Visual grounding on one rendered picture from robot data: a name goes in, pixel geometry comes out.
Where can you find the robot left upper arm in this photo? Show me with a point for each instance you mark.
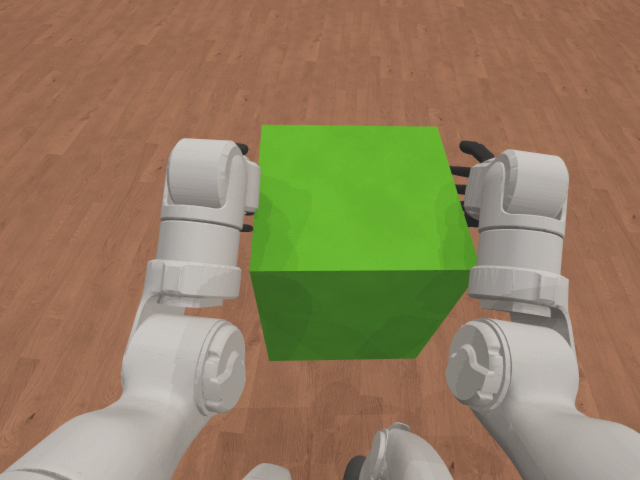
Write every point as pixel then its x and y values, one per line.
pixel 178 372

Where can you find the robot right upper arm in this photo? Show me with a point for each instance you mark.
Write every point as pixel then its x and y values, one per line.
pixel 521 382

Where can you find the robot left hand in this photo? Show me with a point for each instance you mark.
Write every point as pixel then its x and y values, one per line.
pixel 244 150

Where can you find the robot right forearm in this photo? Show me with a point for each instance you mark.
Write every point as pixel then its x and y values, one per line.
pixel 520 201

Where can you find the robot left forearm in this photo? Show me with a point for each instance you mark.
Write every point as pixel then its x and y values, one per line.
pixel 209 187

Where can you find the robot right hand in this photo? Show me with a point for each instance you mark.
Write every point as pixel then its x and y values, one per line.
pixel 481 153

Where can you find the robot right thigh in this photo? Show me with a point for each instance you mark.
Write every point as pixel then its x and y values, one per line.
pixel 401 455

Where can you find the carton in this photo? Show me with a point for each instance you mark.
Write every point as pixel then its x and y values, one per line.
pixel 360 247

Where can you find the robot right foot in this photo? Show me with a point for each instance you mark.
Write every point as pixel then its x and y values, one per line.
pixel 353 468

